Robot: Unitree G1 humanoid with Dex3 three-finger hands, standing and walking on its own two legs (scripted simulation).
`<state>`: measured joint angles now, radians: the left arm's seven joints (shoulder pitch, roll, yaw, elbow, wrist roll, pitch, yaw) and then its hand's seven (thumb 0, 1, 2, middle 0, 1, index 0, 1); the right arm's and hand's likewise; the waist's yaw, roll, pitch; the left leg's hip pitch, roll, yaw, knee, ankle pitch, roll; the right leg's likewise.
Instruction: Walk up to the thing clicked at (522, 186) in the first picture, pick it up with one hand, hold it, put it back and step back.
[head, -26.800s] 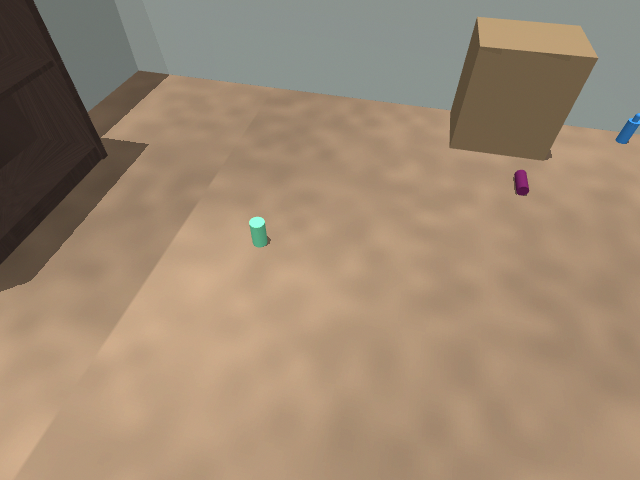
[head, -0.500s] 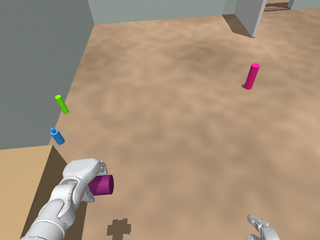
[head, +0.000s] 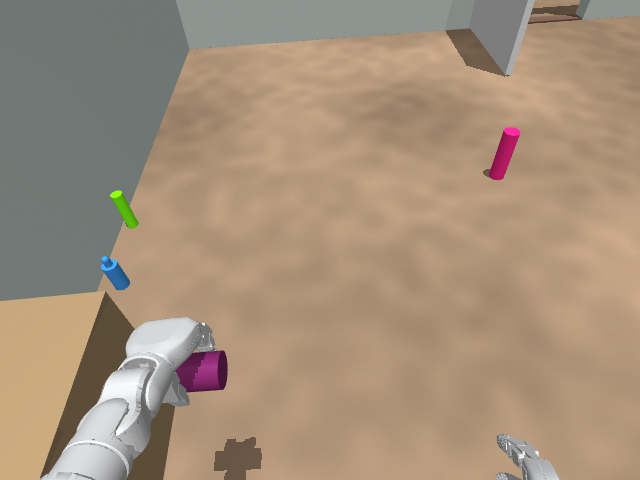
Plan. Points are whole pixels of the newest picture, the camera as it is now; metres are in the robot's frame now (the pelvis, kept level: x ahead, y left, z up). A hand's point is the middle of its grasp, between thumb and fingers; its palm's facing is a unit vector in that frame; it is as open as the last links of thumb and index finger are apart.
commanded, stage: crouch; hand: left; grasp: from above
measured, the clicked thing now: (177, 373) +0.30 +0.23 -0.07
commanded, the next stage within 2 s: none
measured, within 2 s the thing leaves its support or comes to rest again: neither
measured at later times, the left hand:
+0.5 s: hand (190, 394) +0.30 +0.23 -0.14, palm faces -0.45 +0.00 -0.89, open 8.2 cm
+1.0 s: hand (225, 409) +0.36 +0.24 -0.39, palm faces -0.46 +0.00 -0.89, open 8.2 cm
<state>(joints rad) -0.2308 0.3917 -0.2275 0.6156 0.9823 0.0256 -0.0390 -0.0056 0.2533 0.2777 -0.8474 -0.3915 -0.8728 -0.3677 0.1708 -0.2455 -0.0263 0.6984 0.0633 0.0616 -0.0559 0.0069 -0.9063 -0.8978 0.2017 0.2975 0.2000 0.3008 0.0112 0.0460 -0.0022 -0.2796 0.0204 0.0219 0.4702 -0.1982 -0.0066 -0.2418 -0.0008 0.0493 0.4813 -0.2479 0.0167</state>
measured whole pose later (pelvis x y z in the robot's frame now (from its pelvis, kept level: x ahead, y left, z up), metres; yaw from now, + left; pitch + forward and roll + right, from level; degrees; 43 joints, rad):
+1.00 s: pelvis -0.06 +0.01 -0.25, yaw -2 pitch +34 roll -5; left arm -0.75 0.49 -0.02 1.27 1.17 -0.07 0.35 0.00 0.25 0.29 -0.86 -0.35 -0.88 -0.33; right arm 0.24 -0.22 -0.04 0.76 -0.06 -0.02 0.00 0.00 -0.89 -0.89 0.21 0.30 0.20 0.30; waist -0.16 0.05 -0.20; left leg -1.78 0.03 -0.05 1.75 -0.57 0.01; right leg -1.69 0.03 0.00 1.73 -0.64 0.04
